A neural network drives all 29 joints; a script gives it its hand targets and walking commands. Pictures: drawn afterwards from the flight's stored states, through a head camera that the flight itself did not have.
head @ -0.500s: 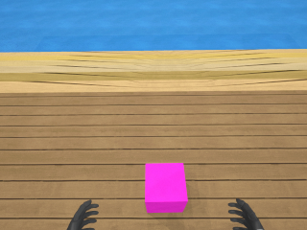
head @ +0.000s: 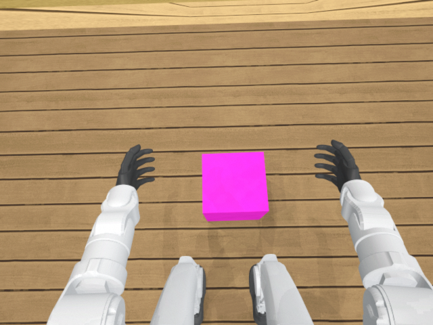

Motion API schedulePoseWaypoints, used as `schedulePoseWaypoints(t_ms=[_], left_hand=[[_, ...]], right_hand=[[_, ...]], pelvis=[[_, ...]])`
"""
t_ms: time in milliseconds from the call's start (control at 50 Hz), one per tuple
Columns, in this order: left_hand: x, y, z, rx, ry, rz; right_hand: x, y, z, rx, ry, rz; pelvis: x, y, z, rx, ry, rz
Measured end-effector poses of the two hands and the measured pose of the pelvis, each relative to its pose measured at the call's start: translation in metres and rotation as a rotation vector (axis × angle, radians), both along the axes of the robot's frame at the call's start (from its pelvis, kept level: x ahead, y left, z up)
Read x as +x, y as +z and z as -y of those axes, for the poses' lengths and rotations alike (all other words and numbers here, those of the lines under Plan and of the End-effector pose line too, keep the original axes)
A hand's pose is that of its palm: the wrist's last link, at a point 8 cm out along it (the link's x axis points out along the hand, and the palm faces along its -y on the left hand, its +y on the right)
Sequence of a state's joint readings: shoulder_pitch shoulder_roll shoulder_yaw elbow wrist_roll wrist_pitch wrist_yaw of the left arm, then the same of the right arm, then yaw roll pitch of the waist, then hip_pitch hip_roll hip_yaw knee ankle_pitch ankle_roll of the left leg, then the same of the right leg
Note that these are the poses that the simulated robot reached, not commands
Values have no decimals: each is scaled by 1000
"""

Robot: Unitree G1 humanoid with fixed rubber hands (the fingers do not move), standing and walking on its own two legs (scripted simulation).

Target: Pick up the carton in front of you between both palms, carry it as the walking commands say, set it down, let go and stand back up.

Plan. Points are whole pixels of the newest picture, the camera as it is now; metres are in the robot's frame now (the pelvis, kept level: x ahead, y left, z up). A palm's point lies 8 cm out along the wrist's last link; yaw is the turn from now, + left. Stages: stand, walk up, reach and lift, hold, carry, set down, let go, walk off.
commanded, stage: reach and lift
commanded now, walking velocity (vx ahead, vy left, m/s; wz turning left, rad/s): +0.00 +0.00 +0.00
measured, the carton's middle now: (233, 189) +0.46 -0.03 -0.56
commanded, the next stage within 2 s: none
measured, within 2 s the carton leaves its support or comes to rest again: leaves its support in 1.98 s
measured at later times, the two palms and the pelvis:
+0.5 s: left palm (157, 154) +0.47 +0.17 -0.19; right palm (314, 147) +0.48 -0.22 -0.19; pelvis -0.02 -0.01 -0.07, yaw +1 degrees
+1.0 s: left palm (175, 182) +0.46 +0.16 -0.43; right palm (291, 179) +0.46 -0.21 -0.43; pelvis -0.07 +0.00 -0.27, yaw +1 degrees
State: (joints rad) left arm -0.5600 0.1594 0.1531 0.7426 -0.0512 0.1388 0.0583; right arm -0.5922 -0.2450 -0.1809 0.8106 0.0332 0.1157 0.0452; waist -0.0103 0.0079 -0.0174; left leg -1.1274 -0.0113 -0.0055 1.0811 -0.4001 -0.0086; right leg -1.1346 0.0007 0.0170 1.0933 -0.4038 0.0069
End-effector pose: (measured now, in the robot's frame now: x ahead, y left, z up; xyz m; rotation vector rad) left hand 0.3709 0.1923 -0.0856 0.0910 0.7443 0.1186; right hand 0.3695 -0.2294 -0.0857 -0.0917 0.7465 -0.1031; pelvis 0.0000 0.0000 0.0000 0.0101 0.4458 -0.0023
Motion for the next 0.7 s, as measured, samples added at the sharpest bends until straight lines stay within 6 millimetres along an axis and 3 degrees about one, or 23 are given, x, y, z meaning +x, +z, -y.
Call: schedulePoseWaypoints(t_ms=[260,420,540,700], left_hand=[[91,-39,25,-18,35,100],[105,-72,26,-24,39,95],[99,-128,25,-28,41,61],[91,-227,23,-19,39,51]], right_hand=[[95,-37,-4,23,-25,103],[113,-69,-11,32,-28,97],[105,-127,-14,31,-37,59],[91,-227,-11,11,-44,45]], pelvis=[[-31,-35,7,10,-4,-242],[-25,-49,10,11,0,-355],[-21,-84,10,9,4,-431],[-32,-160,5,6,7,-459]])
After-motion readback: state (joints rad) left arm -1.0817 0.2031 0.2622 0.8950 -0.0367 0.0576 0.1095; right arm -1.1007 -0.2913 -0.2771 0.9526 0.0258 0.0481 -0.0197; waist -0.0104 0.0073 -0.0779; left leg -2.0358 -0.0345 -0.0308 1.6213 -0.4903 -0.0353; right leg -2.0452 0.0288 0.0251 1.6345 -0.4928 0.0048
